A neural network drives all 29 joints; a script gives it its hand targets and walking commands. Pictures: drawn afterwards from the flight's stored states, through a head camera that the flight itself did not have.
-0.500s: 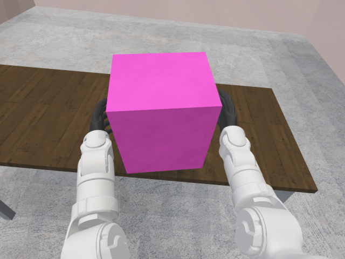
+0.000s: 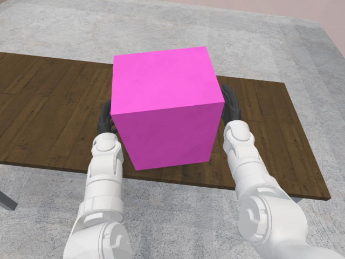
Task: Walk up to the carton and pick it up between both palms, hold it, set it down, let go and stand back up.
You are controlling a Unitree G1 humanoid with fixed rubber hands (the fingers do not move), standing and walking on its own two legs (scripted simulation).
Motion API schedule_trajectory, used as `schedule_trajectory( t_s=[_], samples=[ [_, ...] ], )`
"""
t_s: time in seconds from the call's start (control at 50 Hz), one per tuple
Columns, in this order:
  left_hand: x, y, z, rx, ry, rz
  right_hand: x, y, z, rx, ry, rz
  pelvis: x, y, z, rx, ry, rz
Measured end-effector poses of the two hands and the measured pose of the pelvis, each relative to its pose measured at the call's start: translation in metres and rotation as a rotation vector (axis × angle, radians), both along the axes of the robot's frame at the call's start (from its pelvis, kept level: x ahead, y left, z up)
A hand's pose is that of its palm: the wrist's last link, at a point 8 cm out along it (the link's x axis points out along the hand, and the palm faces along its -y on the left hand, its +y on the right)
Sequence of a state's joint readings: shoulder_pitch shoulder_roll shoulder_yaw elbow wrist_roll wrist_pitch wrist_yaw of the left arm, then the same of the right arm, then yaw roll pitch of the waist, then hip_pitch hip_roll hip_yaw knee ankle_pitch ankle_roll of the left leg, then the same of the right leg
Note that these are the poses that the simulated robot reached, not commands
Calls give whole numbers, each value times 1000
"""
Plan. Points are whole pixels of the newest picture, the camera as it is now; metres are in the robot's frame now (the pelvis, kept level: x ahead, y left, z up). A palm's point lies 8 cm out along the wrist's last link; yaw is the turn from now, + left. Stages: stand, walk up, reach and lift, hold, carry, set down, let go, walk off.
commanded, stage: set down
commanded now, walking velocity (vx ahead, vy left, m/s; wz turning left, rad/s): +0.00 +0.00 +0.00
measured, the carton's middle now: (167, 114) +0.46 +0.02 +0.08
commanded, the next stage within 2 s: none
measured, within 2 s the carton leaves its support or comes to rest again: rests again in 1.98 s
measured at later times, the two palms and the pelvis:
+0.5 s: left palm (109, 137) +0.39 +0.16 +0.07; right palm (228, 130) +0.43 -0.14 +0.07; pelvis -0.02 -0.02 +0.00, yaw +1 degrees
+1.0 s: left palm (110, 159) +0.38 +0.16 +0.00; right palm (216, 131) +0.45 -0.12 +0.04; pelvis +0.00 +0.00 +0.00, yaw +0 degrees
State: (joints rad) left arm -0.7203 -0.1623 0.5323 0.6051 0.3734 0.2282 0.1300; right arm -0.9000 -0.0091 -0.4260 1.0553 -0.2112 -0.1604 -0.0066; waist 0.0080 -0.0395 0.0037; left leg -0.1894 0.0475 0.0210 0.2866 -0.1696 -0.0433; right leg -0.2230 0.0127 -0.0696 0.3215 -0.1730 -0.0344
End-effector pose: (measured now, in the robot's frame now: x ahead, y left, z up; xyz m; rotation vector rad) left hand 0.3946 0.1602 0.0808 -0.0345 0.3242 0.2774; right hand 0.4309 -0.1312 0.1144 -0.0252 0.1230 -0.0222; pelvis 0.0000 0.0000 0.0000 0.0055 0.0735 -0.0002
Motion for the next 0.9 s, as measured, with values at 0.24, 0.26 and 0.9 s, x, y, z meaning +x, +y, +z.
schedule_trajectory(
  t_s=[0.24, 0.26, 0.9],
  samples=[
    [-29, -22, -59, 82, 100, 30, -6, -12, -54, 24, 54, -6, -2, -7, 1, 21, 187, -27],
    [-27, -23, -54, 79, 75, 35, -5, -13, -48, 19, 28, -3, -2, -9, 1, 24, 188, -29],
    [-6, -3, -63, 55, 28, 70, 29, 10, -48, -25, -18, 64, 4, -6, -4, -14, 273, 16]
  ],
)
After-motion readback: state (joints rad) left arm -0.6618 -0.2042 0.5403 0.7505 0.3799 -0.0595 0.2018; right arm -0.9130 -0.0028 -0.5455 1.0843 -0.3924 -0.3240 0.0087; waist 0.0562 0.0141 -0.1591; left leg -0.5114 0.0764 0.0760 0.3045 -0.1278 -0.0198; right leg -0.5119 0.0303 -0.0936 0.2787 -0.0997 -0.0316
